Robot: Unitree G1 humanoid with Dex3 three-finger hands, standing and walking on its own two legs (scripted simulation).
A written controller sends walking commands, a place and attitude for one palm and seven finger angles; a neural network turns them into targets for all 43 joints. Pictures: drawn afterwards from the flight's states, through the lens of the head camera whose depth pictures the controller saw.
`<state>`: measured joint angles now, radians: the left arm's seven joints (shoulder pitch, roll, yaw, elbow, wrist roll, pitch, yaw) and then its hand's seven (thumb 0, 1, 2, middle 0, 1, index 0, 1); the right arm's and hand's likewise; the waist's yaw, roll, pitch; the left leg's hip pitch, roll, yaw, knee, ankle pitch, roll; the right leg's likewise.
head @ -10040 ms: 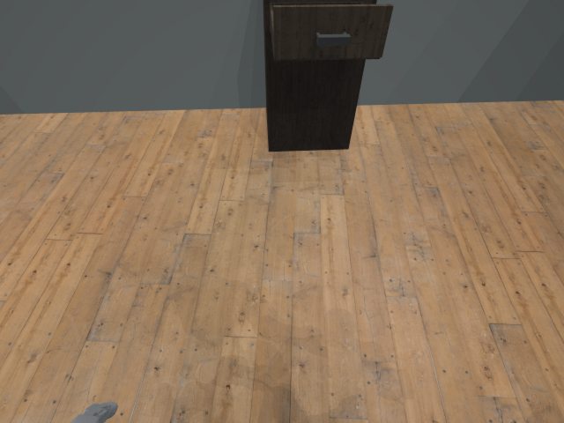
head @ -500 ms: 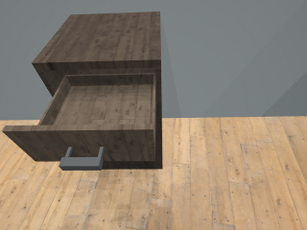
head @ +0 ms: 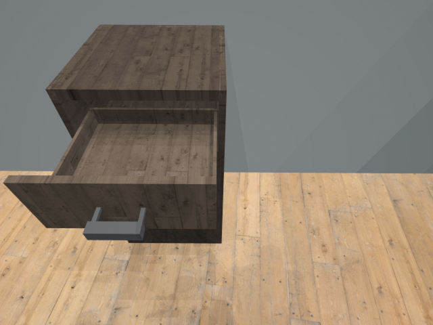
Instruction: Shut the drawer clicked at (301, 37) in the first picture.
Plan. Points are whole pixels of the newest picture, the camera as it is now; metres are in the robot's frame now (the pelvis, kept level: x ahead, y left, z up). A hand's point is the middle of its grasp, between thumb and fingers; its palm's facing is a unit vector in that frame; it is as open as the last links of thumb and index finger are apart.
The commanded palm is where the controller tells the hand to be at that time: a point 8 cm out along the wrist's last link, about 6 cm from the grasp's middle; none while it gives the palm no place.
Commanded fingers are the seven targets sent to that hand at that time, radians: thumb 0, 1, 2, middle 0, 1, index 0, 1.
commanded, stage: raise the hand and make a fist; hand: left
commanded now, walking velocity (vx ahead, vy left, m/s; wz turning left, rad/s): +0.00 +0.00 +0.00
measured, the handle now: (117, 221) +0.32 +0.23 -0.02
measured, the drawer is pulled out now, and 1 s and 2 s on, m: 0.28 0.26 0.26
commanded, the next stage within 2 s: bring the fist close to the handle in 2.00 s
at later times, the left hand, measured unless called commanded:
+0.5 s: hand out of the picture +0.11 +0.16 -0.04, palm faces +0.06 -1.00 +0.02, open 6.2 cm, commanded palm +0.09 +0.23 -0.03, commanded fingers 0.00 0.90 0.90 -0.62 -0.75 -0.62 -0.75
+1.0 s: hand (105, 316) +0.14 +0.19 +0.01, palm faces +0.13 -0.99 -0.09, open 3.6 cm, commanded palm +0.10 +0.23 +0.02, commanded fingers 0.00 0.90 0.90 -1.12 -1.30 -1.12 -1.30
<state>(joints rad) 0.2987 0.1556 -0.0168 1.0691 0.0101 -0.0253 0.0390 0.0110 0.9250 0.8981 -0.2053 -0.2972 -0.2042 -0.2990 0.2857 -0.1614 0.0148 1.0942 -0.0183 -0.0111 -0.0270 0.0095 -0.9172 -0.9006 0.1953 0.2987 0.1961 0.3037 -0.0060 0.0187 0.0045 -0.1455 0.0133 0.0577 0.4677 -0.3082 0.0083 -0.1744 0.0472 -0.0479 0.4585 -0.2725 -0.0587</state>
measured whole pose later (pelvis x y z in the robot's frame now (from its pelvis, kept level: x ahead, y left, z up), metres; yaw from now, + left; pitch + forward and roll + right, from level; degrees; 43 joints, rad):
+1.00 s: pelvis -0.03 +0.01 -0.06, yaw +3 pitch +10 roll -1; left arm 0.63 0.20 0.10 -0.26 -0.22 -0.34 -0.10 0.02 0.91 0.90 -0.93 -1.09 -0.93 -1.09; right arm 0.31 -0.24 0.00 0.53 0.03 -0.18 -0.04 0.02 -0.90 -0.90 0.20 0.30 0.20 0.30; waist -0.01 0.04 -0.12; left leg -0.70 0.00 0.01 1.01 -0.50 0.02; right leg -0.70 0.01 -0.11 0.98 -0.46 -0.05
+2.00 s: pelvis -0.02 +0.02 -0.04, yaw +3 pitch +5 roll -1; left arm 0.64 0.19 0.04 -0.42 -0.20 -0.21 -0.12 0.02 0.90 0.90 -1.40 -1.60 -1.40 -1.60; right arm 0.27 -0.25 0.03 0.53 0.04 -0.27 -0.03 0.02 -0.90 -0.90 0.20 0.30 0.20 0.30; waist 0.02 0.06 -0.09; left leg -0.48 -0.02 0.01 0.85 -0.45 0.04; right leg -0.48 0.00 -0.10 0.82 -0.42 -0.03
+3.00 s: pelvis -0.03 +0.01 -0.07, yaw +3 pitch +14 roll -1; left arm 0.28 0.19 0.10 0.04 -0.22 -0.39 -0.20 0.02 0.90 0.90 -1.40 -1.60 -1.40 -1.60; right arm 0.22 -0.25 0.02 0.56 0.01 -0.21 -0.03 0.02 -0.90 -0.90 0.20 0.30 0.20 0.30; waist -0.02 0.04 -0.12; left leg -0.77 -0.01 0.01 1.04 -0.51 0.03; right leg -0.77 0.00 -0.11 1.01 -0.48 -0.05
